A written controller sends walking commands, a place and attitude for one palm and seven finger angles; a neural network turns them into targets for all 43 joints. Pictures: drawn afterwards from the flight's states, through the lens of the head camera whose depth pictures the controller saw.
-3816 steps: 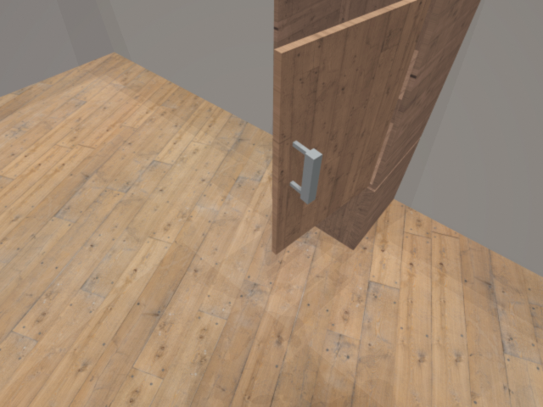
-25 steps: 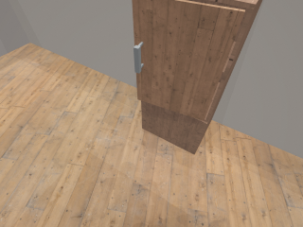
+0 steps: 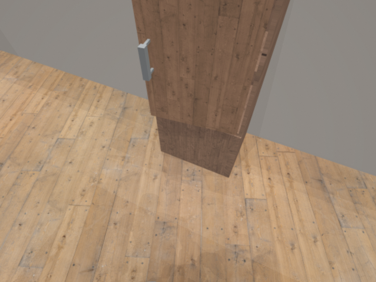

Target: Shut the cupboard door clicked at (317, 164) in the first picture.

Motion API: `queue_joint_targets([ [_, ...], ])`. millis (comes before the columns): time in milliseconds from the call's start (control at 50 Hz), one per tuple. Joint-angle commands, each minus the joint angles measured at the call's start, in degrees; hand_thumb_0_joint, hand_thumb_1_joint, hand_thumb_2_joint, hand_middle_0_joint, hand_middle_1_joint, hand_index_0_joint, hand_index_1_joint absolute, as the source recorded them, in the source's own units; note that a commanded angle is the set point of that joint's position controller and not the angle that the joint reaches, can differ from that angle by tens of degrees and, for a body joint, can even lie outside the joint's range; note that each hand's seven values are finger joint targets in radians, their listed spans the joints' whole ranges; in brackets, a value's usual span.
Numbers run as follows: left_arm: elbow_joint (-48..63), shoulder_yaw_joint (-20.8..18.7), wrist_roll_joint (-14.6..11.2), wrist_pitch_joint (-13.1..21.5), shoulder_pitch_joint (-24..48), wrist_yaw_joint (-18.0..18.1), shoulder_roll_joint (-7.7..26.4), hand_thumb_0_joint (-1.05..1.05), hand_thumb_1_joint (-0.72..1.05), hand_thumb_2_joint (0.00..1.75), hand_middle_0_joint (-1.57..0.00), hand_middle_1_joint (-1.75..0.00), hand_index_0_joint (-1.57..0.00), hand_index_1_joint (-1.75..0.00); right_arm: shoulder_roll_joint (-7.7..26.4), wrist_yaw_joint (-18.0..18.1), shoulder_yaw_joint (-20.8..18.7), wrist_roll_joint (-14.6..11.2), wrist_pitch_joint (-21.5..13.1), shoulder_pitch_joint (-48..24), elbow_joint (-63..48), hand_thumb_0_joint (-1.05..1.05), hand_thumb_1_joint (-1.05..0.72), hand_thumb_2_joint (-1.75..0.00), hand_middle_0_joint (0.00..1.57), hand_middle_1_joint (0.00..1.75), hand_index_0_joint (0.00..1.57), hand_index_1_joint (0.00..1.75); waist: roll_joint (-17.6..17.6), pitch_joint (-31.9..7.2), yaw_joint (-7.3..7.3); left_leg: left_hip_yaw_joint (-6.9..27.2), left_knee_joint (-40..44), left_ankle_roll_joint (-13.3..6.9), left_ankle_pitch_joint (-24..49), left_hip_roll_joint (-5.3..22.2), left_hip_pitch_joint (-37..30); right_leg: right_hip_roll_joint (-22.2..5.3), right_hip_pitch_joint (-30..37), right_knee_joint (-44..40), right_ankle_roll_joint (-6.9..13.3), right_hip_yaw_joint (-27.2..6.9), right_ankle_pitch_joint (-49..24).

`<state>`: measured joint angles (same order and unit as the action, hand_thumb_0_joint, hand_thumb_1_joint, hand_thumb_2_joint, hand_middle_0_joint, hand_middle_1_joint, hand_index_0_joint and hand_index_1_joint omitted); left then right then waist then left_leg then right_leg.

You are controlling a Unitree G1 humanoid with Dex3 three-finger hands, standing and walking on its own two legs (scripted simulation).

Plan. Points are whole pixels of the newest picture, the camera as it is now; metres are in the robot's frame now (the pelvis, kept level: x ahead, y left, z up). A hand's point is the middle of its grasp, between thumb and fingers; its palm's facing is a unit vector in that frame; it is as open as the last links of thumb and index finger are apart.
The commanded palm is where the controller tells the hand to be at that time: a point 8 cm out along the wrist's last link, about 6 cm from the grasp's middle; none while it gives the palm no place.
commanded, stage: turn to face it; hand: left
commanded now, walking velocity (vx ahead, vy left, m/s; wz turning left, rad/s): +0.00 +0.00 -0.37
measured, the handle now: (147, 60) +0.83 +0.21 -0.01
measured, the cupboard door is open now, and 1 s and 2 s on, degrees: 8 8 8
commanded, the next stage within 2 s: take the last steps up to it in 0.44 s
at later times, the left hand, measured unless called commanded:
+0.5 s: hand out of the picture +0.05 +0.21 -0.17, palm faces -0.06 -0.98 -0.21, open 7.4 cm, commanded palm none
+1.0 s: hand out of the picture +0.08 +0.22 -0.18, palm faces -0.13 -0.98 -0.16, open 7.4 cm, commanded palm none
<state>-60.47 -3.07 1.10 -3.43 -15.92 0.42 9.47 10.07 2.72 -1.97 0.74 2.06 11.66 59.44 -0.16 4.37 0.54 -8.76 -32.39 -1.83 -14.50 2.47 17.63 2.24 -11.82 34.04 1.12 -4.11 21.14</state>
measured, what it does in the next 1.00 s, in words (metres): steps on the spot: left foot, then left foot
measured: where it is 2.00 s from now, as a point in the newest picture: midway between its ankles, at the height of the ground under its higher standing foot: (179, 258)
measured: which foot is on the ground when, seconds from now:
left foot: down 0.00-0.08, up 0.10-0.40, down 0.42-0.64, up 0.66-0.90, down 0.92-1.00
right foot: down 0.00-0.92, up 0.94-1.00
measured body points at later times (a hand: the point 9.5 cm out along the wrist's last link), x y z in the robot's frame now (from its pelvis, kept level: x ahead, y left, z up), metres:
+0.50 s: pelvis -0.02 +0.02 +0.00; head +0.02 +0.02 +0.45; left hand +0.05 +0.26 -0.16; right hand +0.04 -0.23 -0.14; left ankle +0.00 +0.15 -0.73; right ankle -0.05 -0.10 -0.71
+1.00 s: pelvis +0.05 +0.05 +0.00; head +0.06 +0.06 +0.45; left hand +0.09 +0.27 -0.16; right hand -0.04 -0.18 -0.14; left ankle +0.06 +0.14 -0.73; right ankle -0.02 -0.07 -0.69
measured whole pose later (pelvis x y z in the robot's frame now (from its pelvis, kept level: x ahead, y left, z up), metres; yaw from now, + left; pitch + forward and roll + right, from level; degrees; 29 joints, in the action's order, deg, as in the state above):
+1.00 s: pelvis +0.05 +0.05 +0.00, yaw -9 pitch +0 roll +0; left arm -60.3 -4.0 1.7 -2.0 -17.1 -0.8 9.8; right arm 10.0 1.0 -2.0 2.0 -1.2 23.9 59.3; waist -1.8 1.2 -2.0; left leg -6.3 -32.3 -2.6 -16.8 0.7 15.8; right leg -2.7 -21.1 53.8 2.8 1.5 25.4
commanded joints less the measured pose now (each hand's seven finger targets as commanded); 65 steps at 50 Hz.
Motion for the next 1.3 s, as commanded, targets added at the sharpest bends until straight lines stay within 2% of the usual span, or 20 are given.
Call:
queue_joint_targets([
  [0, 3.6, -1.96, 0.56, 0.82, -5.09, -0.07, 4.99, 0.0, 0.9, 0.9, -0.2, -0.3, -0.2, -0.3, 11.5, 0.27, -2.91, 0.43, -0.69, 0.8, -4.13, 0.0, -0.9, -0.9, 0.2, 0.3, 0.2, 0.3, 7.99, -4.42, 1.33, 13.91, 11.63, -6.18, 1.08, 16.44, -2.24, -1.72, -3.13, 3.3, 0.48, 3.14, -0.13],
  [60, 3.21, -2.99, 1.45, 2.09, -7.6, 0.77, 11.13, 0.0, 0.9, 0.9, -0.2, -0.3, -0.2, -0.3, 5.35, -0.37, -2.18, -0.19, -0.07, -2.61, -6.86, 0.0, -0.9, -0.9, 0.2, 0.3, 0.2, 0.3, -16.72, -2.39, 2.81, 1.09, -11.39, 2.49, -10.98, 0.19, 11.15, -16.04, 2.24, -17.41, 5.59, -20.03, -14.26],
  [80, 3.33, -2.8, 0.87, 2.21, -7.4, 1.3, 10.98, 0.0, 0.9, 0.9, -0.2, -0.3, -0.2, -0.3, 6.19, -0.56, -2.26, 0.15, 0.5, -5.75, -7.6, 0.0, -0.9, -0.9, 0.2, 0.3, 0.2, 0.3, -15.17, -0.29, 3.76, 6.29, -21.74, 2.64, -16.67, -0.69, 12.38, -19.25, -0.75, -18.77, 8.74, -23.09, -22.3],
  [180, 4.97, -3.02, 0.71, 2.58, -3.01, 2.27, 10.36, 0.0, 0.9, 0.9, -0.2, -0.3, -0.2, -0.3, 4.58, -0.3, -1.88, -0.01, -0.16, -1.98, -6.69, 0.0, -0.9, -0.9, 0.2, 0.3, 0.2, 0.3, -5.27, -5.46, 0.62, 9.46, -27.07, 3.75, -12.59, 0.09, 14.85, -15.73, 10.38, -9.96, 11.48, -14.7, -42.87],
  [340, 6.28, -3.4, 0.31, 1.67, 0.78, 1.53, 10.18, 0.0, 0.9, 0.9, -0.2, -0.3, -0.2, -0.3, 4.51, 0.03, -1.43, -0.34, -0.97, 3.4, -5.89, 0.0, -0.9, -0.9, 0.2, 0.3, 0.2, 0.3, -8.03, -4.94, -2.18, 7.7, 4.71, 2.99, 1.15, -0.97, -5.99, -9.77, -1.56, -6.85, 5.54, -12.35, -31.05],
  [400, 8.47, -2.32, -0.08, 1.75, -0.65, 0.59, 5.06, 0.0, 0.9, 0.9, -0.2, -0.3, -0.2, -0.3, 12.95, 0.57, -2.69, 1.11, -1.46, 5.1, -6.63, 0.0, -0.9, -0.9, 0.2, 0.3, 0.2, 0.3, 13.07, -4.49, -1.89, 27.94, 14.86, -8.54, 10.04, 21.61, -9.24, 0.57, -13.12, 9.06, -1.38, 1.09, 8.74],
  [520, 8.61, -2.09, 0.22, 1.5, 1.85, -0.66, 4.45, 0.0, 0.9, 0.9, -0.2, -0.3, -0.2, -0.3, 11.19, 0.74, -2.12, 1.55, -1.37, 1.62, -6.75, 0.0, -0.9, -0.9, 0.2, 0.3, 0.2, 0.3, 11.01, -4.95, -0.67, 14.63, 8.74, -7.14, 28.15, 14.3, -8.33, -1.17, -8.65, 10.0, -1.4, 5.51, 6.29],
  [560, 6.51, -1.81, 0.19, 2.39, -3.13, -0.63, 3.64, 0.0, 0.9, 0.9, -0.2, -0.3, -0.2, -0.3, 10.08, 0.29, -1.68, 0.82, -1.25, 1.29, -5.9, 0.0, -0.9, -0.9, 0.2, 0.3, 0.2, 0.3, 8.02, -7.21, 1.5, 10.91, 5.38, -3.83, 12.62, 9.86, -3.41, -0.24, 2.68, -3.17, -1.28, 7.32, -5.64],
  [580, 5.5, -1.79, 0.48, 2.89, -5.49, -0.37, 4.98, 0.0, 0.9, 0.9, -0.2, -0.3, -0.2, -0.3, 8.02, -0.25, -1.36, 0.35, -1.15, 1.67, -5.68, 0.0, -0.9, -0.9, 0.2, 0.3, 0.2, 0.3, 3.12, -6.9, 2.35, 8.42, 2.39, -1.33, -2.83, 5.44, 0.79, -2.19, 7.13, -10.6, -0.7, 3.24, -5.9],
  [620, 5.17, -2.53, 0.75, 3.37, -6.56, 0.13, 13.39, 0.0, 0.9, 0.9, -0.2, -0.3, -0.2, -0.3, 5.34, -1.73, -0.94, 0.26, -0.76, 1.27, -7.64, 0.0, -0.9, -0.9, 0.2, 0.3, 0.2, 0.3, -11.14, -0.98, 3.31, 4.74, -14.36, 2.21, -19.58, -1.12, 12.66, -21.56, 3.8, -26.49, 8.47, -23.58, 20.04],
  [660, 5.28, -2.76, 0.8, 3.67, -4.03, 0.74, 12.05, 0.0, 0.9, 0.9, -0.2, -0.3, -0.2, -0.3, 6.08, -2.25, -1.63, 0.85, -0.92, 0.38, -6.86, 0.0, -0.9, -0.9, 0.2, 0.3, 0.2, 0.3, -13.74, 1.38, 2.44, 8.0, -23.45, 1.55, -14.77, 0.31, 15.71, -20.31, 1.9, -26.38, 11.24, -25.12, 19.03],
  [840, 5.13, -3.28, 0.69, 4.09, 1.08, 0.02, 10.16, 0.0, 0.9, 0.9, -0.2, -0.3, -0.2, -0.3, 2.84, -3.23, -1.06, 0.71, -2.5, 14.41, -2.07, 0.0, -0.9, -0.9, 0.2, 0.3, 0.2, 0.3, -6.44, 1.12, -3.14, 1.77, 1.36, 1.58, -4.58, -1.63, -9.09, -14.39, -12.7, -18.93, 5.64, -2.77, 16.88],
  [860, 5.19, -3.01, 0.75, 3.76, 0.82, -0.23, 8.32, 0.0, 0.9, 0.9, -0.2, -0.3, -0.2, -0.3, 4.07, -2.76, -1.33, 0.7, -2.85, 18.39, -0.81, 0.0, -0.9, -0.9, 0.2, 0.3, 0.2, 0.3, 0.03, 0.5, -4.39, 4.69, 6.04, 0.85, -9.82, -0.89, -15.25, -11.42, -17.69, -11.91, 4.38, -0.31, 17.19],
  [900, 8.61, -1.72, 0.05, 3.82, 4.41, -0.98, 3.22, 0.0, 0.9, 0.9, -0.2, -0.3, -0.2, -0.3, 11.26, -1.07, -2.83, 1.96, -3.35, 27.62, 0.91, 0.0, -0.9, -0.9, 0.2, 0.3, 0.2, 0.3, 19.62, 2.14, -7.31, 34.74, 24.44, -8.49, -31.86, 17.56, -16.62, -0.42, -28.93, 17.27, 0.66, 11.44, 12.43],
  [920, 9.23, -1.56, 0.65, 4.2, 7.29, -1.08, 3.52, 0.0, 0.9, 0.9, -0.2, -0.3, -0.2, -0.3, 11.01, -1.08, -2.49, 1.74, -3.4, 26.34, 0.87, 0.0, -0.9, -0.9, 0.2, 0.3, 0.2, 0.3, 14.51, 3.59, -6.73, 38.36, 26.51, -10.94, -31.62, 18.91, -13.31, -3.14, -30.42, 26.4, 2.31, 6.18, 8.58],
  [1020, 6.12, -1.0, 0.48, 4.93, 4.96, -1.79, 2.62, 0.0, 0.9, 0.9, -0.2, -0.3, -0.2, -0.3, 6.13, -0.72, -0.43, 0.89, -5.3, 17.4, 0.48, 0.0, -0.9, -0.9, 0.2, 0.3, 0.2, 0.3, 5.97, 0.16, -1.76, 19.17, 22.53, -9.61, -2.02, 12.08, -11.74, -6.85, -23.1, 21.49, 1.0, 6.25, -1.51],
  [1180, 5.46, -1.17, 0.41, 5.08, 2.15, -1.27, 2.15, 0.0, 0.9, 0.9, -0.2, -0.3, -0.2, -0.3, 4.84, -1.25, -0.21, 0.42, -4.73, 16.95, 3.37, 0.0, -0.9, -0.9, 0.2, 0.3, 0.2, 0.3, 2.99, 0.41, 1.09, 9.96, 14.85, -7.35, 3.16, 9.21, -4.77, -3.26, -1.67, -2.14, 1.1, 10.84, -9.62],
  [1200, 4.23, -1.9, 0.59, 5.35, -2.61, -0.94, 3.96, 0.0, 0.9, 0.9, -0.2, -0.3, -0.2, -0.3, 4.03, -1.38, -0.14, -0.06, -4.86, 15.93, 2.98, 0.0, -0.9, -0.9, 0.2, 0.3, 0.2, 0.3, -0.9, -0.71, 3.55, 7.44, 8.12, -5.63, 3.15, 6.32, 0.79, -4.59, 8.02, -6.18, 2.02, 7.69, -9.3],
  [1240, 1.23, -4.08, 0.64, 5.92, -15.46, -0.04, 12.76, 0.0, 0.9, 0.9, -0.2, -0.3, -0.2, -0.3, 2.07, -1.99, -0.17, -0.35, -5.09, 15.48, 0.01, 0.0, -0.9, -0.9, 0.2, 0.3, 0.2, 0.3, -16.6, -5.18, 6.85, 0.37, -21.49, -0.96, -19.0, -4.12, 18.57, -27.49, 22.06, -23.1, 12.05, -25.67, 10.2],
  [1280, 2.43, -3.42, 0.16, 5.67, -9.09, 0.98, 9.36, 0.0, 0.9, 0.9, -0.2, -0.3, -0.2, -0.3, 3.05, -2.2, -1.03, 0.46, -4.04, 10.05, -0.4, 0.0, -0.9, -0.9, 0.2, 0.3, 0.2, 0.3, -10.52, 1.82, 3.85, 9.02, -35.08, -0.93, -12.57, 0.99, 22.31, -27.08, 10.02, -25.66, 12.93, -24.33, 11.98],
])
